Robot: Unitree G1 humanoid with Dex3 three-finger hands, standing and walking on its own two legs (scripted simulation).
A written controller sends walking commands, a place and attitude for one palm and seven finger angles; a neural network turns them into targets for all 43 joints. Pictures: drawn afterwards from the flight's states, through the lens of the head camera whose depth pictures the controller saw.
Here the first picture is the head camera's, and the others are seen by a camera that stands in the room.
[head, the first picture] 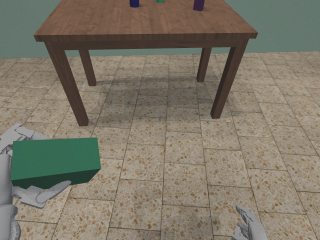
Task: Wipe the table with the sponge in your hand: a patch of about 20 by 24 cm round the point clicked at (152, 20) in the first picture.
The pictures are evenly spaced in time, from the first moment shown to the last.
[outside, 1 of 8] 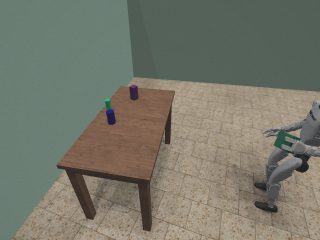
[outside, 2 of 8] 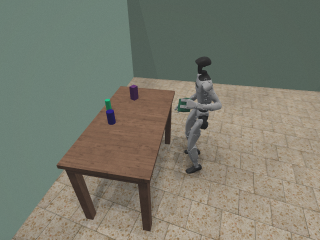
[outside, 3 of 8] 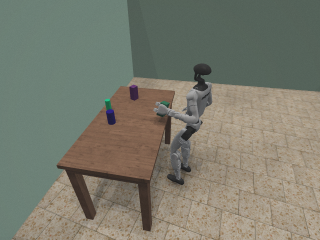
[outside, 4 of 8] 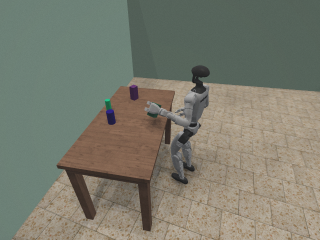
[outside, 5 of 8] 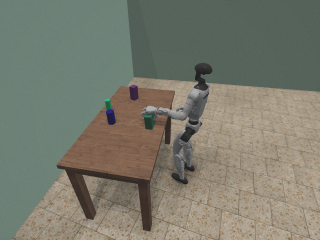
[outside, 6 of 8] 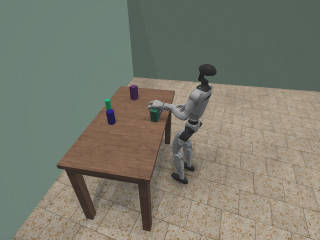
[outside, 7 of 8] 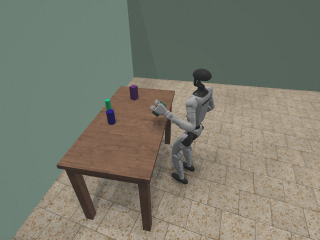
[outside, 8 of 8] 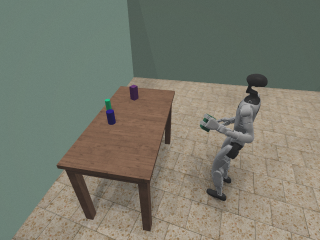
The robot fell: no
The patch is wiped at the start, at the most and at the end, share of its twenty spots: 0.00 1.00 1.00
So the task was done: yes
